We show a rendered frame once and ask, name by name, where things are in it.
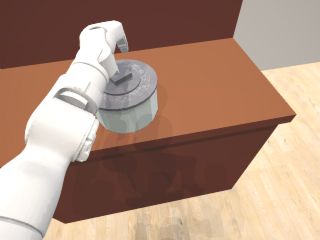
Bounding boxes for pot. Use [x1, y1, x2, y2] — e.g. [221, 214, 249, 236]
[95, 89, 158, 134]

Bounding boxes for lid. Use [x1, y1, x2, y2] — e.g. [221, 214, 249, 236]
[99, 59, 158, 112]

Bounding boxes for table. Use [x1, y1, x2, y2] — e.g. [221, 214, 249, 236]
[0, 0, 297, 224]

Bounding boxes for left robot hand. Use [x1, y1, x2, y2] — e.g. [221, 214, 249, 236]
[83, 20, 129, 75]

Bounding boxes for knob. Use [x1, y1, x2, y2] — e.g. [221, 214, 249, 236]
[109, 64, 133, 86]

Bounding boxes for left robot upper arm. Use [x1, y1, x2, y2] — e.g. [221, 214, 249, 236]
[0, 97, 99, 240]

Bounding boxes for left robot forearm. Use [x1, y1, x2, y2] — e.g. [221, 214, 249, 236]
[24, 25, 117, 144]

